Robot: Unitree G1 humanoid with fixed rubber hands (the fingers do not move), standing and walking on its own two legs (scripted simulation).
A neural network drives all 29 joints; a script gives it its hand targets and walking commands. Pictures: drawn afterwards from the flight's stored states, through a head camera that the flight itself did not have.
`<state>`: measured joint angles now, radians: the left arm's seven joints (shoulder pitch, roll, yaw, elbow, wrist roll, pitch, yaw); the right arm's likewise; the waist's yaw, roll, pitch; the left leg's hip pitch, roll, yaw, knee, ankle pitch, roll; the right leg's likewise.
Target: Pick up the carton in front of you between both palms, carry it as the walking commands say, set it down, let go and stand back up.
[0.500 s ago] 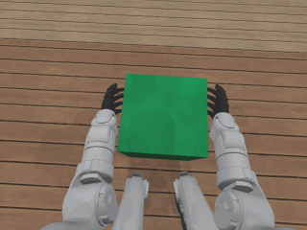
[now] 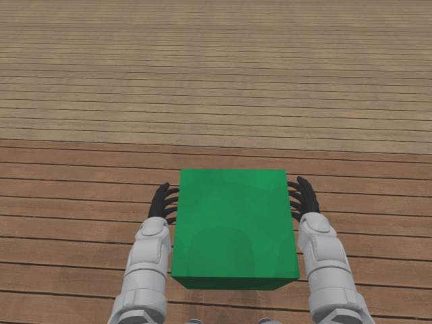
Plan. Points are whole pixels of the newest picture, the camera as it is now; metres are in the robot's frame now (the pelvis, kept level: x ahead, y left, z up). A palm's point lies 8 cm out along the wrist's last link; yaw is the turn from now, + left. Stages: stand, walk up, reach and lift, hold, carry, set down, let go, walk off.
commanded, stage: reach and lift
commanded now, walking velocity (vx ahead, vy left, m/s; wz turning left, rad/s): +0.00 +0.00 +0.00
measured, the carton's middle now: (231, 235) +0.31 +0.00 -0.10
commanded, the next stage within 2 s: hold in 1.24 s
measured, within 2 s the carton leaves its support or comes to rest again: neither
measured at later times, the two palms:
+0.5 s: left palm (147, 217) +0.29 +0.15 +0.05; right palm (323, 206) +0.29 -0.15 +0.06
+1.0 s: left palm (146, 209) +0.30 +0.15 +0.07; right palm (323, 198) +0.30 -0.15 +0.08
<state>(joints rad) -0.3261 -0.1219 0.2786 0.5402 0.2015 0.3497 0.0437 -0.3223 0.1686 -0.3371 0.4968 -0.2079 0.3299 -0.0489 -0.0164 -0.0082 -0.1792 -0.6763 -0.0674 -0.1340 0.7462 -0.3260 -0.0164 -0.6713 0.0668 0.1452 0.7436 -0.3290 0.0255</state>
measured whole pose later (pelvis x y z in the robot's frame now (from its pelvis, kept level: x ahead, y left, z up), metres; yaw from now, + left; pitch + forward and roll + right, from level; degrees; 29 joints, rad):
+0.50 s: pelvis -0.01 +0.00 +0.03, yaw +0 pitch -3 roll +0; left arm -0.31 -0.16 0.29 0.42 0.31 0.62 0.01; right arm -0.34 0.17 -0.33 0.43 -0.32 0.59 0.00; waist 0.00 0.00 -0.03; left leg -0.18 -0.04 -0.14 0.45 -0.22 -0.01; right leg -0.18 0.05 0.14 0.46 -0.22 0.01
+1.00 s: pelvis +0.01 +0.00 +0.04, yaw +0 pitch -4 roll +0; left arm -0.29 -0.16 0.25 0.35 0.30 0.67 0.01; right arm -0.31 0.17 -0.29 0.36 -0.31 0.64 0.00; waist 0.00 -0.01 -0.02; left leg -0.10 -0.04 -0.13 0.38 -0.20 -0.01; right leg -0.10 0.04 0.14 0.38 -0.20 0.01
